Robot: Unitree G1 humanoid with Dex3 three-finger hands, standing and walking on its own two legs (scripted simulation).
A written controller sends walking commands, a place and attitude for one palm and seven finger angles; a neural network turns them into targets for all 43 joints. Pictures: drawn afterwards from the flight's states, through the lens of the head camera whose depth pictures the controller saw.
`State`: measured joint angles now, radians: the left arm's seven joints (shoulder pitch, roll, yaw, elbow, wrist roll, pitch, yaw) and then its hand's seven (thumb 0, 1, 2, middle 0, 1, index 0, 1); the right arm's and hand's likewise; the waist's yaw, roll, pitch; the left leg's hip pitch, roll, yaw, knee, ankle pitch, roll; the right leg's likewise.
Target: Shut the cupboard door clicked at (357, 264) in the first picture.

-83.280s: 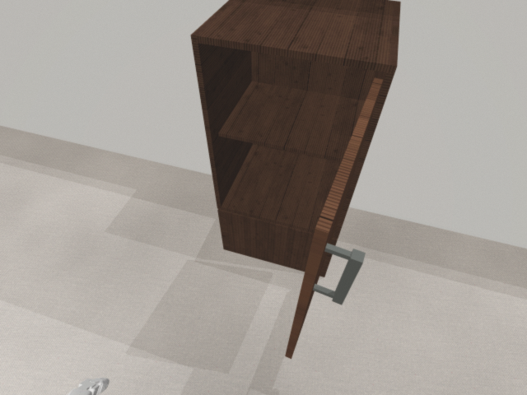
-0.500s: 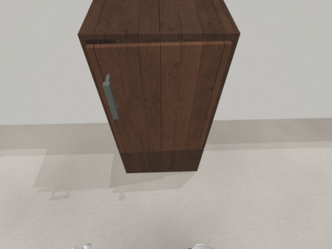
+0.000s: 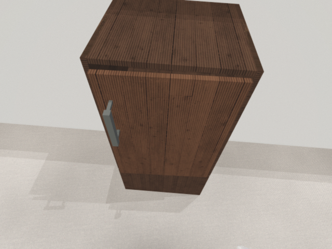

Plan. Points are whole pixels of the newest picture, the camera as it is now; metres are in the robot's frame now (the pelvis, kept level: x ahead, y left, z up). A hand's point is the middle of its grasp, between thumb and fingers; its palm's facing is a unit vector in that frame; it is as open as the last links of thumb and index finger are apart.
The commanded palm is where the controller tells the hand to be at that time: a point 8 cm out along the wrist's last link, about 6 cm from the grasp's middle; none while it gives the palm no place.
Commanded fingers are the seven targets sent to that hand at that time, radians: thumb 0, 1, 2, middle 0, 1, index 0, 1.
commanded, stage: come to a stop and stand still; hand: left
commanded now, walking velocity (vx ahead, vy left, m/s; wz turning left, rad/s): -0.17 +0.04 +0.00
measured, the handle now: (113, 124) +0.44 +0.21 -0.02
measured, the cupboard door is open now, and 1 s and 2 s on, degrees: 2 2 2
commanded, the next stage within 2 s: look again from close up in 0.92 s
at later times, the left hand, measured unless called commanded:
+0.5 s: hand out of the picture +0.02 +0.20 -0.18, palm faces -0.01 -0.97 -0.22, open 7.4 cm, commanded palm none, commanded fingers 0.00 0.90 0.90 -0.20 -0.30 -0.20 -0.30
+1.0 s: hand out of the picture -0.06 +0.24 -0.17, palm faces -0.05 -0.97 -0.22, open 7.4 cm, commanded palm none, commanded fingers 0.00 0.90 0.90 -0.20 -0.30 -0.20 -0.30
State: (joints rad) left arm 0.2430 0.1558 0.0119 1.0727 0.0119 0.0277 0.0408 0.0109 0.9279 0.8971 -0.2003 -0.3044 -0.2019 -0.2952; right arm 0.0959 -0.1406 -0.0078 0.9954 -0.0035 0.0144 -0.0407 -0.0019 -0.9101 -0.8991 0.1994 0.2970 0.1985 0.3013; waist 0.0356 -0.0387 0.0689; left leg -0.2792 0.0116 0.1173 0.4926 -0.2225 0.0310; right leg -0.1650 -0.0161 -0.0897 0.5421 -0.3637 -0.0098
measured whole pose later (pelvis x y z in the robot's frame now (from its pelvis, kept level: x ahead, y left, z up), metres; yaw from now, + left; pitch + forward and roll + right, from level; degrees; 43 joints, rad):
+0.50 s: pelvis -0.03 +0.02 -0.01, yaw -1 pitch +0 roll +0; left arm 0.25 0.17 0.01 0.99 0.02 -0.02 0.06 0.00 0.91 0.90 -0.20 -0.30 -0.20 -0.30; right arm 0.22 -0.20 -0.03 0.99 0.00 0.02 -0.02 0.00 -0.91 -0.90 0.20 0.30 0.19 0.30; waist -0.01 -0.01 0.07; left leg -0.25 0.03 0.05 0.61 -0.34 0.01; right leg -0.22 -0.01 -0.05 0.60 -0.37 -0.01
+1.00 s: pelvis -0.05 +0.05 +0.00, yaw -2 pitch +1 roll +1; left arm 0.30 0.18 -0.02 1.07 0.02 0.01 0.03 0.00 0.91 0.90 -0.20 -0.30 -0.20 -0.29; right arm 0.28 -0.17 0.01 1.05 -0.01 -0.01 -0.02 0.00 -0.91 -0.90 0.20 0.30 0.20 0.30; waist 0.01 0.00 0.04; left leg -0.23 -0.04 0.10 0.44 -0.23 0.06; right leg -0.24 -0.07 0.00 0.48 -0.26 0.04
